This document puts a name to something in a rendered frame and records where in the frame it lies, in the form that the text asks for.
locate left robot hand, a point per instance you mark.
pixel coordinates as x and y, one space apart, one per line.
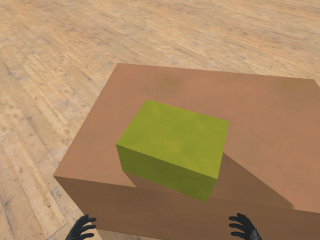
78 228

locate pedestal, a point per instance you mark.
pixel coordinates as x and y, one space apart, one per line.
269 170

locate right robot hand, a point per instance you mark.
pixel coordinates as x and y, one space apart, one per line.
250 232

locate carton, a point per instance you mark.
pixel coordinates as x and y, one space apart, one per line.
174 147

